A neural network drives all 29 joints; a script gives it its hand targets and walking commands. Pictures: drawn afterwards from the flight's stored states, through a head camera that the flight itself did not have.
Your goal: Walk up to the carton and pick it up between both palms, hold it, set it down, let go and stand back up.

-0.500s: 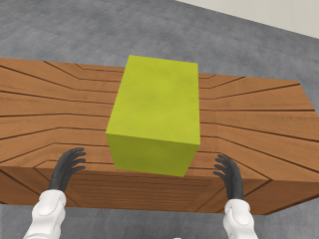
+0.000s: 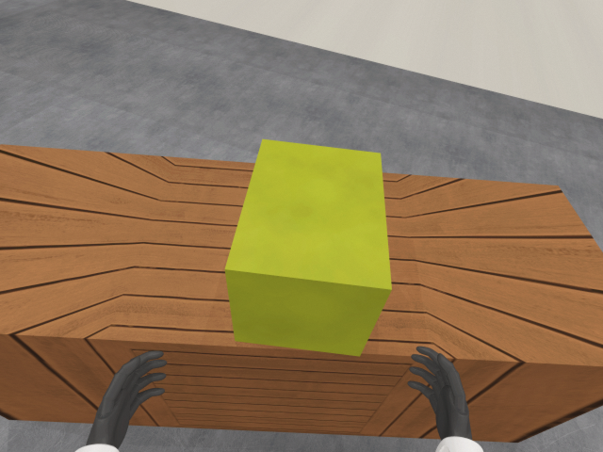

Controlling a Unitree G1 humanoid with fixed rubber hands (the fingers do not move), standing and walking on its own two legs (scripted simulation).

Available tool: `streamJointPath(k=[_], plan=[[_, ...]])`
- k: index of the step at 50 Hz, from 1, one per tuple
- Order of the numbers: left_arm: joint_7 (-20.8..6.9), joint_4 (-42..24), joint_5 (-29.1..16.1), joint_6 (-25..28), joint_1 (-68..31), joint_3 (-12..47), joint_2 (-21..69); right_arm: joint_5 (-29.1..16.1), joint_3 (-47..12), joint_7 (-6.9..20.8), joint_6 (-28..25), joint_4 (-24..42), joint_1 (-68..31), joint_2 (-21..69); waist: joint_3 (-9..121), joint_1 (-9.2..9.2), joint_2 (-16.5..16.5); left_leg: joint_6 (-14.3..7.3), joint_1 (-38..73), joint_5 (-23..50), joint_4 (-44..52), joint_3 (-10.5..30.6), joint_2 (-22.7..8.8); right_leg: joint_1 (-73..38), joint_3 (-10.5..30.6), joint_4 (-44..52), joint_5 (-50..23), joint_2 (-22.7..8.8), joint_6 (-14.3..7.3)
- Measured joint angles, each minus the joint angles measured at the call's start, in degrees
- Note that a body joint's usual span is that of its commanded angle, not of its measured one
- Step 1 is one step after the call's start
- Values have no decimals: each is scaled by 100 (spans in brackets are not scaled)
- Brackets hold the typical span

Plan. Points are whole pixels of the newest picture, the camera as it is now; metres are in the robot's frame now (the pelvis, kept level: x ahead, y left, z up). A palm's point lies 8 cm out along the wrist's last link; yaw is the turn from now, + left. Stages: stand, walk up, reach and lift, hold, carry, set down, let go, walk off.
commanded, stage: set down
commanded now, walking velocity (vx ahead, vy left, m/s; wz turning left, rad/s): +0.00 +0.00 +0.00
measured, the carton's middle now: (309, 244) +0.48 -0.03 -0.05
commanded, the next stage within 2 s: none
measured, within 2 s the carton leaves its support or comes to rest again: neither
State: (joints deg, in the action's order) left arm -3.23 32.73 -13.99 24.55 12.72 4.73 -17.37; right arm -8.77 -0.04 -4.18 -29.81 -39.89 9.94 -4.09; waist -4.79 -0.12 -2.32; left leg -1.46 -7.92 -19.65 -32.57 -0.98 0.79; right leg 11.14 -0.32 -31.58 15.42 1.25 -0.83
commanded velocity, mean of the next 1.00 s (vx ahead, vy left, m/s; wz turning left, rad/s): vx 0.00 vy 0.00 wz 0.00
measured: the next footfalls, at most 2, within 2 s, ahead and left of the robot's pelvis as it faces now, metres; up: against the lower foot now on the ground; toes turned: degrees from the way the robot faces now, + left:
none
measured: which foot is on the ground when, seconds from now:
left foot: down 0.00-1.00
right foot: down 0.00-1.00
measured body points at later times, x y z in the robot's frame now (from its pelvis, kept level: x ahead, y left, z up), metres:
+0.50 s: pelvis -0.01 +0.01 +0.00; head -0.04 +0.03 +0.45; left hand +0.19 +0.22 -0.06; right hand +0.18 -0.21 -0.05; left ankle -0.02 +0.10 -0.73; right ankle +0.02 -0.11 -0.73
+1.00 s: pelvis +0.01 -0.01 +0.01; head +0.00 +0.01 +0.46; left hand +0.18 +0.22 -0.07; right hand +0.18 -0.21 -0.07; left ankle -0.02 +0.10 -0.73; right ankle +0.02 -0.11 -0.73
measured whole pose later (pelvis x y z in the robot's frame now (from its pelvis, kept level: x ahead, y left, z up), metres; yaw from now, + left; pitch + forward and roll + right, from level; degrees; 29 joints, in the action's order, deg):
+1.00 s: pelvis +0.01 -0.01 +0.01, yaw +1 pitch -8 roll +0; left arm -1.2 35.5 -3.9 7.5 11.1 1.5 -14.6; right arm -1.9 1.2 -2.5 -17.8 -43.7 10.1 -5.1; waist -5.6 -0.8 -2.4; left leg -0.3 -1.4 -17.5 -26.5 0.3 0.0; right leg 4.3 -1.5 -25.6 13.9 2.0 -1.9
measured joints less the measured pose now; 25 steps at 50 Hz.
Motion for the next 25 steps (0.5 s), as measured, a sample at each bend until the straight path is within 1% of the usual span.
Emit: streamJointPath(k=[4, 8, 10, 13, 17, 23, 25], plan=[[135, 119, 85, -182, -82, 129, 87, 41, 162, 123, 241, -267, -245, -110, -22, 6, 20, -52, 166, 26, 49, -31, 37, -164, 38, 53, -33, -33, 51], [283, 130, 215, -340, -199, 177, 207, 10, 262, 230, 442, -342, -405, -256, -19, -4, 36, -83, 306, 49, 101, -78, 47, -298, 88, 120, -76, -39, 80], [324, 149, 270, -387, -253, 174, 265, 7, 285, 271, 516, -327, -414, -310, 5, -9, 34, -94, 374, 63, 142, -93, 49, -366, 106, 167, -99, -39, 90], [388, 290, 473, -539, -315, 116, 365, 61, 284, 338, 628, -539, -442, -393, 15, -22, 41, -101, 517, 90, 232, -114, 38, -513, 129, 279, -146, -26, 95], [464, 368, 608, -674, -273, 83, 413, 146, 327, 417, 735, -616, -312, -392, 58, -44, 30, -94, 617, 114, 312, -125, 24, -611, 142, 365, -178, -10, 88], [526, 511, 635, -859, -285, 115, 408, 259, 340, 430, 930, -611, -245, -317, 41, -59, 24, -74, 629, 133, 342, -125, 10, -611, 140, 371, -185, 3, 67], [540, 438, 614, -941, -278, 112, 396, 287, 333, 414, 995, -533, -257, -276, 12, -60, 25, -64, 610, 144, 349, -125, 5, -586, 138, 365, -190, 8, 61]])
